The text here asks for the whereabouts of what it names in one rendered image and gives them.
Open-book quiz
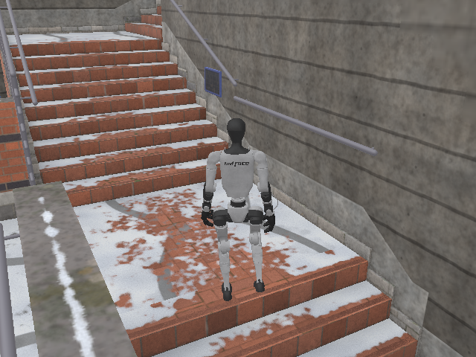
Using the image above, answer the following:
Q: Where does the robot left forearm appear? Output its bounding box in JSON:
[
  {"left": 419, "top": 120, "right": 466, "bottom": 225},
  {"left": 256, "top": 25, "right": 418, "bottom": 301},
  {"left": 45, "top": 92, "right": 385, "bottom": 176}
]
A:
[{"left": 202, "top": 182, "right": 213, "bottom": 212}]

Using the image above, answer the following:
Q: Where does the robot left hand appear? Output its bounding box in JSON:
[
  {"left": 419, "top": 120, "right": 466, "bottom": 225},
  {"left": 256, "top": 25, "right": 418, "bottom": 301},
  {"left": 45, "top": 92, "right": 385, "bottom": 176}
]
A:
[{"left": 201, "top": 210, "right": 213, "bottom": 227}]

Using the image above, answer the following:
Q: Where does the robot right hand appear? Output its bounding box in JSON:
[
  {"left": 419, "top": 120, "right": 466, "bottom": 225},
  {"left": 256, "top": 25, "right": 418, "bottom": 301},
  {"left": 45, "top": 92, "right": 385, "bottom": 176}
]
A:
[{"left": 263, "top": 214, "right": 275, "bottom": 233}]

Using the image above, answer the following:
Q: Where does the humanoid robot head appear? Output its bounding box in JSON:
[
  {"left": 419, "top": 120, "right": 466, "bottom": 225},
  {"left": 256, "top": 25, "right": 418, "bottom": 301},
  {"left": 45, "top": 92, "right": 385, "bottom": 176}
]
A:
[{"left": 224, "top": 118, "right": 250, "bottom": 155}]

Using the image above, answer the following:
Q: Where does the robot right forearm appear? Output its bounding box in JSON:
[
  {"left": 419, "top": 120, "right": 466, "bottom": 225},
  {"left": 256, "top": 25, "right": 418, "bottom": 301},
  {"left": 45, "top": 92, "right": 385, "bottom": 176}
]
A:
[{"left": 261, "top": 182, "right": 274, "bottom": 216}]

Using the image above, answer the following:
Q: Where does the robot right upper arm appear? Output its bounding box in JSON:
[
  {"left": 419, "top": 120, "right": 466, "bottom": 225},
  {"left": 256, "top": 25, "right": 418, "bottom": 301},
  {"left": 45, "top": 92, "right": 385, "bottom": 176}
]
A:
[{"left": 252, "top": 150, "right": 268, "bottom": 193}]

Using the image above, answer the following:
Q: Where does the robot left upper arm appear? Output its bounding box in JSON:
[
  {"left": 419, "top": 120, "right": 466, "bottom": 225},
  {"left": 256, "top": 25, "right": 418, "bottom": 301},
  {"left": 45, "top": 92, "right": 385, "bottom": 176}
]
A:
[{"left": 205, "top": 150, "right": 221, "bottom": 193}]

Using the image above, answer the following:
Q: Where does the robot right foot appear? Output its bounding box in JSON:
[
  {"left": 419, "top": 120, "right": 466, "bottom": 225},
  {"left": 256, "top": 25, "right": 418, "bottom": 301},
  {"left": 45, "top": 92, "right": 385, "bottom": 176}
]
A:
[{"left": 254, "top": 279, "right": 265, "bottom": 292}]

